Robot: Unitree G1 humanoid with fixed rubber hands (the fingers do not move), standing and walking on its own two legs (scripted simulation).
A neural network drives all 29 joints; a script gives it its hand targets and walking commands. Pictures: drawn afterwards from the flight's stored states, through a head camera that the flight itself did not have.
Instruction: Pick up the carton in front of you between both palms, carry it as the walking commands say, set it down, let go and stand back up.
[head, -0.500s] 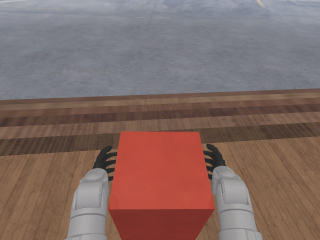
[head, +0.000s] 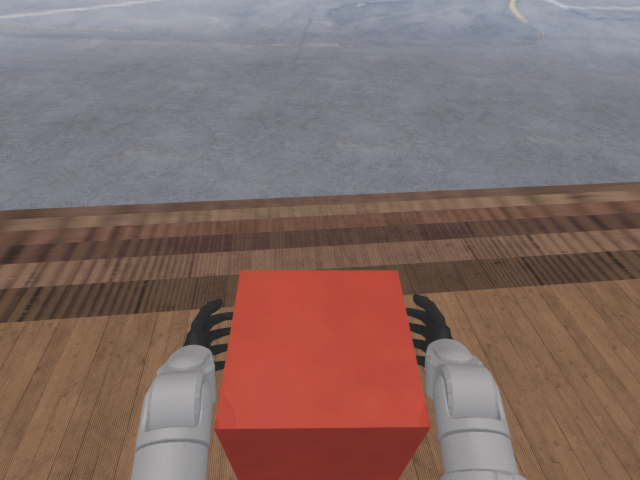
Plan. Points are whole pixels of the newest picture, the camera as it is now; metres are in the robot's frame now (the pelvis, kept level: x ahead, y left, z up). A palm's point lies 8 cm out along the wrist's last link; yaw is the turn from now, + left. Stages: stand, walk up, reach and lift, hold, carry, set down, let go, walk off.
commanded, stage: carry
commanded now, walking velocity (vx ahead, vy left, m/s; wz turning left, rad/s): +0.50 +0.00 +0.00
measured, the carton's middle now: (318, 384) +0.28 +0.00 -0.02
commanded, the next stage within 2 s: none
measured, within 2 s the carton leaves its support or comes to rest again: neither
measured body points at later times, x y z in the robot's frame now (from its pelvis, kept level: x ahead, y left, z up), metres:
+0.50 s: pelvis +0.17 +0.00 +0.00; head +0.17 -0.01 +0.45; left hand +0.45 +0.14 +0.07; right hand +0.44 -0.16 +0.07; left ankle +0.13 +0.09 -0.74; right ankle +0.11 -0.11 -0.68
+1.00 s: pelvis +0.47 -0.07 +0.01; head +0.50 -0.09 +0.45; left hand +0.75 +0.09 +0.08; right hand +0.77 -0.22 +0.08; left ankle +0.54 +0.08 -0.67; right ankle +0.43 -0.13 -0.74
